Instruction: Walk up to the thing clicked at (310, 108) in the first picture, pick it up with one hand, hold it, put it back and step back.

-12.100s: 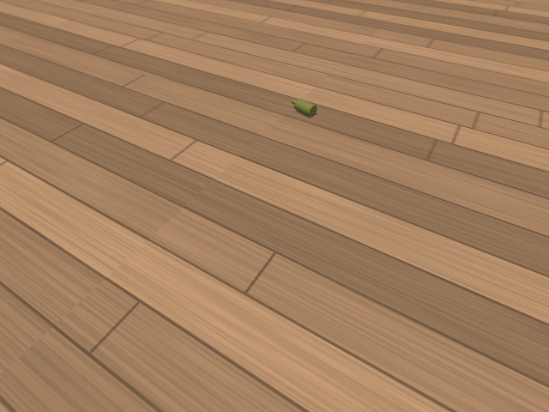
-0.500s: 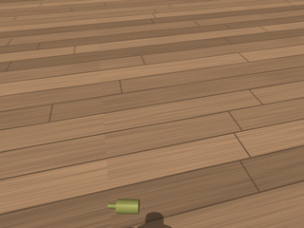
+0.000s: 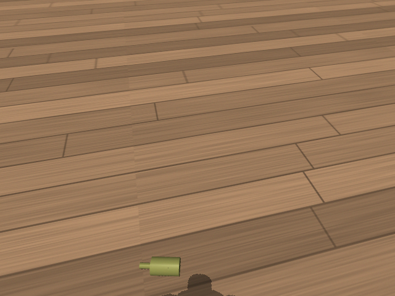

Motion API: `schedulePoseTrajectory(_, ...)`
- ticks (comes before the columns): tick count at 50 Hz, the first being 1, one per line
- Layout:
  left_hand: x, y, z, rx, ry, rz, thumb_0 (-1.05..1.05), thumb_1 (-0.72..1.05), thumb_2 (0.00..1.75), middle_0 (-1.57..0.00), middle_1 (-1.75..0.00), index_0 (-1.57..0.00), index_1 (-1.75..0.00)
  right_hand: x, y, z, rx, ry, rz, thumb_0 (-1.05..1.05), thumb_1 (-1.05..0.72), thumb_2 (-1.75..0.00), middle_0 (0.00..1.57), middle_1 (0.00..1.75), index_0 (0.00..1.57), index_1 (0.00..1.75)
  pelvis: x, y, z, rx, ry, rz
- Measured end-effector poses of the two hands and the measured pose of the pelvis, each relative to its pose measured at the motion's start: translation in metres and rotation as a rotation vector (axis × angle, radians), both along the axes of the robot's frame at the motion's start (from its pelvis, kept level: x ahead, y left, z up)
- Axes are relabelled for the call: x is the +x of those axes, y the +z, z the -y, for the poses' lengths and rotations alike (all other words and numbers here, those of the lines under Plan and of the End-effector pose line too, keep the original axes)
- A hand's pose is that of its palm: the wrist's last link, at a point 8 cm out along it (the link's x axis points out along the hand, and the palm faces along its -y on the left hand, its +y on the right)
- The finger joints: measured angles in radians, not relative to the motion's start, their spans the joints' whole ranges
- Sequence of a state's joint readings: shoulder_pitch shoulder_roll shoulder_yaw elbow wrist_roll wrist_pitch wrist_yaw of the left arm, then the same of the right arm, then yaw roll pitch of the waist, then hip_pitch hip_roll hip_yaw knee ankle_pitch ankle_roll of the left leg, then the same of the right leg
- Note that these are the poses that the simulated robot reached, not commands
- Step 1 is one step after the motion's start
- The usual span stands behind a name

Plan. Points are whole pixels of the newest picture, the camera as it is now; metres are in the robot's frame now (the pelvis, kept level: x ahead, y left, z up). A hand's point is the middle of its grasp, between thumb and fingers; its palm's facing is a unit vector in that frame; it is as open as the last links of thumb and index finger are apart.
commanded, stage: stand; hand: left
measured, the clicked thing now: (159, 266) +0.44 +0.21 -0.74
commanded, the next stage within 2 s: walk up in 0.34 s
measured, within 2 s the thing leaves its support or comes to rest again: neither
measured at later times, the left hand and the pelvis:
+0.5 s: hand out of the picture +0.07 +0.26 -0.16, palm faces -0.03 -0.93 -0.36, open 7.4 cm; pelvis +0.00 -0.02 -0.01, yaw -1 degrees
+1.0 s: hand out of the picture +0.12 +0.17 -0.17, palm faces +0.04 -0.93 -0.36, open 7.4 cm; pelvis +0.04 -0.09 -0.02, yaw +3 degrees
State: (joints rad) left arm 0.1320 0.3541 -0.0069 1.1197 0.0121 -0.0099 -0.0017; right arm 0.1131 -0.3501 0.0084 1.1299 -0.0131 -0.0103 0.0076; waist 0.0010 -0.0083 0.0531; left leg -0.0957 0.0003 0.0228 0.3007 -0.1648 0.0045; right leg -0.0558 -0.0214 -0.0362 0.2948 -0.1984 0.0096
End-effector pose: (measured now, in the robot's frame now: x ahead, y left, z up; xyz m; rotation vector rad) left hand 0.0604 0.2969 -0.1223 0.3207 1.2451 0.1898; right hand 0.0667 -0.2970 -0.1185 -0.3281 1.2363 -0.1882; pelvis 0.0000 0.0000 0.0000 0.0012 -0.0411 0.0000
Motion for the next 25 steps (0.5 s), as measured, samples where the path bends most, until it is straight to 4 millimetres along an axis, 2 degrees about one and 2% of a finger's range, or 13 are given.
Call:
schedulePoseTrajectory(19,0.005,-0.001,-0.003,-0.004,-0.002,0.006,0.01,0.90,0.90,-0.20,-0.30,-0.20,-0.30,0.002,0.001,0.000,-0.008,-0.001,0.019,0.01,-0.91,-0.89,0.20,0.30,0.21,0.30,0.001,-0.002,0.000,0.006,0.000,-0.007)
schedulePoseTrajectory(22,0.008,-0.003,-0.006,0.006,0.003,-0.005,0.01,0.90,0.90,-0.20,-0.30,-0.20,-0.30,-0.005,0.005,0.011,-0.037,-0.017,0.044,0.00,-0.90,-0.89,0.20,0.30,0.21,0.30,0.001,-0.005,0.009,0.018,-0.004,-0.009)
schedulePoseTrajectory(25,0.009,-0.003,-0.005,0.018,0.010,-0.010,0.01,0.91,0.90,-0.20,-0.30,-0.20,-0.30,-0.018,0.010,0.033,-0.081,-0.034,0.033,0.00,-0.90,-0.89,0.21,0.30,0.21,0.30,0.002,-0.007,0.022,0.021,-0.008,-0.008)
